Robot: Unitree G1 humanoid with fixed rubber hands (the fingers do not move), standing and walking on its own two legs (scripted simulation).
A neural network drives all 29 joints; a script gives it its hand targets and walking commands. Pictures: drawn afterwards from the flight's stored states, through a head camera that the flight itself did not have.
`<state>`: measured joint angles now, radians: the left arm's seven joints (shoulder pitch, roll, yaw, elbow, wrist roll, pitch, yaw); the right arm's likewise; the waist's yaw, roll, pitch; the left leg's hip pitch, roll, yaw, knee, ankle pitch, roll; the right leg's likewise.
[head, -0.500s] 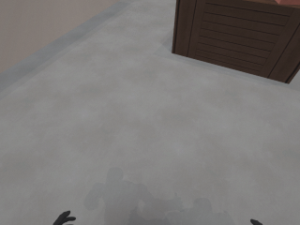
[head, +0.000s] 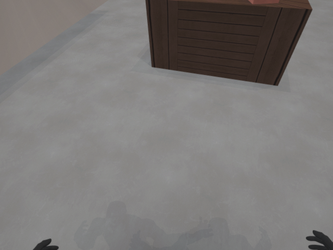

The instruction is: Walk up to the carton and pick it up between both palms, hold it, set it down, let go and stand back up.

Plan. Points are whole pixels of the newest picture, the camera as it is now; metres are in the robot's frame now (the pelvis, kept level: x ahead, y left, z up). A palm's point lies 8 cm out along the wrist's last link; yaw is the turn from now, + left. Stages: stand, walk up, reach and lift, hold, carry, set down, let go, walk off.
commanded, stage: walk up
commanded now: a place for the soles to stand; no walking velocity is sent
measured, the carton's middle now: out of the picture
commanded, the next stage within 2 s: none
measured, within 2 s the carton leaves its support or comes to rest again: neither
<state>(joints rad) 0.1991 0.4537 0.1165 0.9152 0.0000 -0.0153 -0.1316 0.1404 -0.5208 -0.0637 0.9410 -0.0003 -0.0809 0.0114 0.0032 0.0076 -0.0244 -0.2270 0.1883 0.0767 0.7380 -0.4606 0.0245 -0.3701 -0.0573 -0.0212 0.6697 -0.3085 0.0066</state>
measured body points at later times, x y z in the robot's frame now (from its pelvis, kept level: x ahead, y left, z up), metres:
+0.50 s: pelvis +0.22 +0.00 +0.02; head +0.23 +0.00 +0.47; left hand +0.35 +0.31 -0.09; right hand +0.28 -0.36 -0.07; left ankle +0.26 +0.10 -0.72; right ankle +0.10 -0.14 -0.65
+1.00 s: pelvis +0.44 -0.10 +0.02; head +0.47 -0.11 +0.47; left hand +0.55 +0.22 -0.08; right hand +0.52 -0.45 -0.06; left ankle +0.46 +0.04 -0.65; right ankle +0.42 -0.20 -0.72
